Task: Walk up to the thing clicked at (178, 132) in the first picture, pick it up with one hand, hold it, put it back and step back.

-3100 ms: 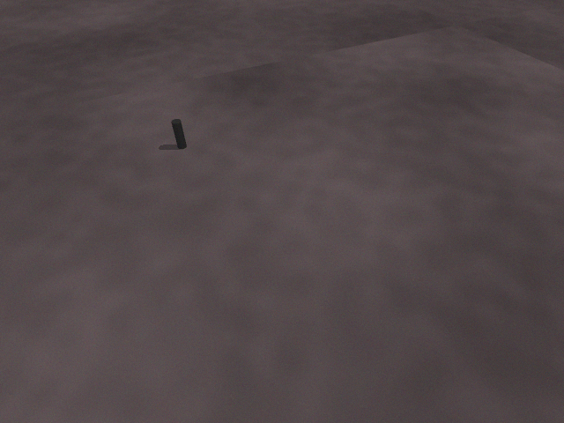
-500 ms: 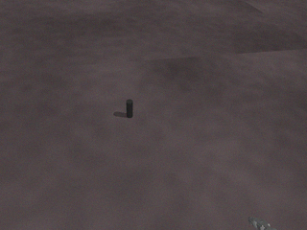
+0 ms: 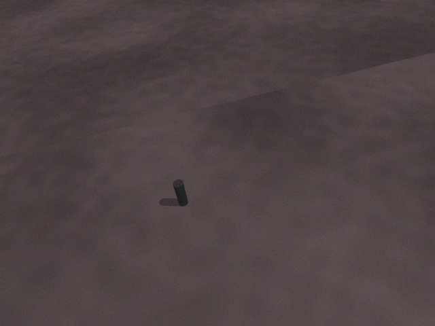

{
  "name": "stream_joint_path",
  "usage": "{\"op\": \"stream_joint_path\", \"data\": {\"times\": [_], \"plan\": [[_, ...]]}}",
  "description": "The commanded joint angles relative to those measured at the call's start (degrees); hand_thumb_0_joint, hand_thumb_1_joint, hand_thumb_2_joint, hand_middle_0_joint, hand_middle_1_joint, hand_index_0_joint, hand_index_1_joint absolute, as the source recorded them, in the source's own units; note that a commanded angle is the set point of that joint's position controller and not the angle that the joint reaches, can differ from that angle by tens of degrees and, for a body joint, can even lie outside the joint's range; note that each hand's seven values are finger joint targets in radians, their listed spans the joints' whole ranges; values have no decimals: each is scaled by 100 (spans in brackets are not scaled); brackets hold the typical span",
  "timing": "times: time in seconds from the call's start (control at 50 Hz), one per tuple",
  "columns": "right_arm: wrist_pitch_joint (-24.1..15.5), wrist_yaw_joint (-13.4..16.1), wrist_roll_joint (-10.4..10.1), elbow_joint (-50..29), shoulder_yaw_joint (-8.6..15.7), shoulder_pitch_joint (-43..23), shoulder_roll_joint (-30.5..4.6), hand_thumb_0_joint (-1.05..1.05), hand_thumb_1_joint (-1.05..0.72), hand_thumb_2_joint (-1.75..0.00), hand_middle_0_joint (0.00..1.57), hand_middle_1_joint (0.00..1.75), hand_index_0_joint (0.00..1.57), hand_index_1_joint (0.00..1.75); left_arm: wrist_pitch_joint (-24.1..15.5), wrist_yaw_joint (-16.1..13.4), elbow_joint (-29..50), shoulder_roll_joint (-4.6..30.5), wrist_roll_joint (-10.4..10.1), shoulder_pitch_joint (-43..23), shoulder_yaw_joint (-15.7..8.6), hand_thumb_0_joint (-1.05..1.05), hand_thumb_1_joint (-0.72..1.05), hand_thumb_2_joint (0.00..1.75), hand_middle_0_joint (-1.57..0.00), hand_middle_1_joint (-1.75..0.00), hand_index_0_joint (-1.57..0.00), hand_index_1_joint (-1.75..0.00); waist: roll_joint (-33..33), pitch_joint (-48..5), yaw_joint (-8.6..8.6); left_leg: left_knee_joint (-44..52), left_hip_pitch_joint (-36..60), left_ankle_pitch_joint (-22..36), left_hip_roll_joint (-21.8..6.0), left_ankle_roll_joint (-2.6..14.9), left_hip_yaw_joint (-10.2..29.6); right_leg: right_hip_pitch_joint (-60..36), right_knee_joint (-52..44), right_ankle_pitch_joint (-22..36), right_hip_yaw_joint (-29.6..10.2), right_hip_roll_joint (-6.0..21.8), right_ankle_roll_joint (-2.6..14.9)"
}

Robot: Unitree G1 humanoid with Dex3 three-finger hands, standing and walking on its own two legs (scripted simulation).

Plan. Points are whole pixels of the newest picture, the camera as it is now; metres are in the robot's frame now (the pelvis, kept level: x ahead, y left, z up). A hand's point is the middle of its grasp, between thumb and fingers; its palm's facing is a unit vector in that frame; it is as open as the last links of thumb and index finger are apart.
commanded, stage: walk up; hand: left
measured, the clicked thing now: (180, 193) +0.93 +0.23 -0.68
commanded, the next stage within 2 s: none
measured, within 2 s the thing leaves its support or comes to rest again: neither
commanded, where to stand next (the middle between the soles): +0.59 +0.02 m, yaw +2 degrees
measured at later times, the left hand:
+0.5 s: hand out of the picture +0.19 +0.30 -0.16, palm faces +0.01 -0.95 -0.32, open 7.4 cm
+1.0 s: hand (122, 243) +0.36 +0.24 -0.11, palm faces +0.05 -0.90 -0.44, open 7.3 cm
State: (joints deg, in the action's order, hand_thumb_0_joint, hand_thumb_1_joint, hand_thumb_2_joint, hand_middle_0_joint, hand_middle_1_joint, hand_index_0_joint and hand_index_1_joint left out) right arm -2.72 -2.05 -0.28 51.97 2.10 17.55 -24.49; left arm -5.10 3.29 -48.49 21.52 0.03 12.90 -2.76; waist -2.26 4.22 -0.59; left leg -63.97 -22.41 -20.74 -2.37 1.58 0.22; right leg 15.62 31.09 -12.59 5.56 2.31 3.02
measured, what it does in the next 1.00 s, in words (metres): walks ahead: left foot, then right foot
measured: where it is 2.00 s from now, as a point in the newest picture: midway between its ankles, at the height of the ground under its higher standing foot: (224, 265)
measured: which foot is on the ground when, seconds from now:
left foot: up 0.00-0.34, down 0.36-0.84, up 0.86-1.00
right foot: down 0.00-0.38, up 0.40-0.80, down 0.82-1.00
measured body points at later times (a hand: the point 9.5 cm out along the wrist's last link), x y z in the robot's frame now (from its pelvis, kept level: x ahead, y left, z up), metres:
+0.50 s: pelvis +0.18 +0.03 -0.01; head +0.19 +0.06 +0.44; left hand +0.19 +0.35 -0.14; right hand +0.30 -0.28 -0.09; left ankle +0.24 +0.14 -0.74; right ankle +0.13 -0.10 -0.67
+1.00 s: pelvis +0.33 -0.04 +0.00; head +0.34 -0.08 +0.45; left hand +0.36 +0.29 -0.08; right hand +0.41 -0.35 -0.14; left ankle +0.33 +0.12 -0.67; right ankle +0.38 -0.14 -0.74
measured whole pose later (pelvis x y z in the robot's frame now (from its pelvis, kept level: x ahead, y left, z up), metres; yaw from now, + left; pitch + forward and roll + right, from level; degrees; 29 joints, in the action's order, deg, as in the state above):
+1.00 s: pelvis +0.33 -0.04 +0.00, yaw +2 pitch -3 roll +2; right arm -1.6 -2.6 0.3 51.1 2.5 17.0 -25.3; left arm -5.4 2.6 -50.2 21.8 0.5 19.0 -2.7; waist -4.1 4.2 -2.2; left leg -59.9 -25.3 -21.4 -1.2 1.7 0.8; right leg 14.9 30.5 -12.6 4.4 3.1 1.7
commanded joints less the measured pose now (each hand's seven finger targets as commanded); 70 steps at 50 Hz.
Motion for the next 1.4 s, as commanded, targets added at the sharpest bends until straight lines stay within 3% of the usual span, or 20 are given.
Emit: {"op": "stream_joint_path", "data": {"times": [0.0,0.12,0.26,0.32,0.34,0.38,0.4,0.5,0.66,0.76,0.8,0.82,0.86,0.98,1.14,1.28,1.3,1.34,1.36,1.38], "plan": [[-66,-30,15,-260,363,402,-1012,0,-90,-90,20,30,20,30,-121,-164,254,1519,-36,379,-422,0,90,90,-20,-30,-20,-30,920,-130,-4,327,-729,712,-187,-66,304,-540,-1632,1191,-1139,1094,594],[-24,-153,105,-521,411,-328,-989,0,-90,-90,20,30,20,30,-143,-156,374,1637,66,458,-516,0,90,90,-20,-30,-20,-30,785,182,-172,1705,-1271,1194,-297,-235,307,-791,-2124,-424,-992,1198,571],[-160,-175,142,-692,395,-694,-870,0,-90,-90,20,30,20,30,-72,-159,390,1702,79,568,-526,0,90,90,-20,-30,-20,-30,647,-150,-189,3064,-290,1201,-287,13,-162,-1172,-1149,1297,-715,1354,701],[-221,-108,191,-432,526,145,-1079,0,-90,-90,20,30,20,30,-24,-164,432,1579,50,558,-413,0,90,90,-20,-30,-20,-30,-4,-500,307,3550,1523,1094,123,225,-479,-367,330,1618,-206,874,527],[-252,-48,270,-306,649,772,-1375,0,-90,-90,20,30,20,30,5,-165,445,1285,18,873,-284,0,90,90,-20,-30,-20,-30,-778,-992,532,3815,2626,453,-285,534,264,348,1733,1355,42,485,296],[-261,67,152,-582,757,844,-1891,0,-90,-90,20,30,20,30,93,-216,374,1372,-32,1184,-302,0,90,90,-20,-30,-20,-30,-1028,-1229,524,4677,3451,-532,-2278,1519,3874,2250,3537,-1967,-385,-350,-27],[-240,61,23,-545,783,738,-1846,0,-90,-90,20,30,20,30,121,-244,293,1643,21,874,-329,0,90,90,-20,-30,-20,-30,-647,-811,540,4785,2872,-514,-2346,1680,3786,2254,3813,-1884,-776,16,7],[-334,100,-32,-695,475,64,-1312,0,-90,-90,20,30,20,30,180,-99,43,1351,-28,1054,-290,0,90,90,-20,-30,-20,-30,-461,-21,92,4892,978,1146,-1273,944,947,1311,3032,-712,-905,257,-126],[-349,4,83,-825,575,-83,-1551,0,-90,-90,20,30,20,30,166,127,157,1275,82,329,-385,0,90,90,-20,-30,-20,-30,-791,246,188,5278,482,-750,-1184,1068,575,930,951,149,-458,446,-331],[-226,-28,68,-924,512,-424,-1410,0,-90,-90,20,30,20,30,42,69,-121,1357,105,835,-470,0,90,90,-20,-30,-20,-30,-199,-126,-233,4165,79,-891,-993,819,295,-532,144,229,-131,81,-239],[-185,-21,107,-892,313,-28,-870,0,-90,-90,20,30,20,30,-72,-79,-304,1741,152,1604,-631,0,90,90,-20,-30,-20,-30,1306,-613,-592,1796,-555,-369,-342,533,-315,-1829,-655,-1103,-919,392,-68],[-166,-25,88,-955,153,219,-430,0,-90,-90,20,30,20,30,-136,-166,-183,2178,169,1643,-705,0,90,90,-20,-30,-20,-30,2328,-441,-490,292,-1621,-899,313,155,-423,-1940,-1539,-2126,-3220,1636,285],[-84,79,105,-774,377,15,-1262,0,-90,-90,20,30,20,30,-100,-166,19,2272,33,1109,-637,0,90,90,-20,-30,-20,-30,1370,-4,-364,-111,-1779,-734,-43,54,310,-1119,-1995,-2317,-4277,2344,1058],[-8,-60,32,-423,361,269,-964,0,-90,-90,20,30,20,30,-175,-250,154,1681,-16,837,-436,0,90,90,-20,-30,-20,-30,1125,-166,-80,724,-960,390,-113,-45,346,-814,-1486,853,-1464,1225,707],[22,-209,157,-753,421,-666,-833,0,-90,-90,20,30,20,30,-143,-234,313,1754,47,1076,-473,0,90,90,-20,-30,-20,-30,901,86,-326,2403,-783,1054,-260,-161,13,-759,-1596,-27,-1065,1328,814],[-111,-198,170,-590,530,-162,-978,0,-90,-90,20,30,20,30,-63,-245,444,1754,55,753,-358,0,90,90,-20,-30,-20,-30,430,-104,230,3326,1205,619,49,90,-352,299,-354,-22,-743,1199,641],[-161,-125,181,-439,608,375,-1209,0,-90,-90,20,30,20,30,-58,-237,442,1481,60,983,-254,0,90,90,-20,-30,-20,-30,-332,-534,446,3676,2187,176,17,236,-25,599,983,654,-443,900,453],[-210,7,152,-641,756,634,-1856,0,-90,-90,20,30,20,30,-3,-277,377,1092,-39,1366,-145,0,90,90,-20,-30,-20,-30,-1441,-727,428,4914,3037,-349,-2122,1188,3519,2463,3204,-1739,-67,-370,-90],[-172,-11,5,-585,784,650,-1878,0,-90,-90,20,30,20,30,41,-350,316,1584,29,1085,-247,0,90,90,-20,-30,-20,-30,-1017,-625,510,4698,2788,141,-2349,1597,3613,2391,3541,-1941,-561,69,-34],[-142,21,-17,-594,725,580,-1662,0,-90,-90,20,30,20,30,32,-349,339,1645,44,806,-218,0,90,90,-20,-30,-20,-30,-531,-342,480,4604,2213,1139,-2052,1475,2901,2212,3610,-1744,-830,120,-29]]}}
